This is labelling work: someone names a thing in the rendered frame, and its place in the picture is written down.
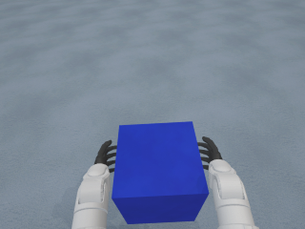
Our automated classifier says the robot left forearm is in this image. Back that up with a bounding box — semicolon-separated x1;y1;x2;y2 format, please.
71;163;111;229

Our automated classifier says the robot right hand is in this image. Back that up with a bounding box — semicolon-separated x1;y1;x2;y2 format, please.
197;136;222;170

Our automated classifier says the robot left hand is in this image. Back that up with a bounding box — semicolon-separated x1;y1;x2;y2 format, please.
94;140;117;173

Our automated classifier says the robot right forearm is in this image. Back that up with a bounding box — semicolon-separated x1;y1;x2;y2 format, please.
208;159;259;229

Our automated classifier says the carton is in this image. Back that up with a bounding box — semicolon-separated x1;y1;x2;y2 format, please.
112;121;209;224

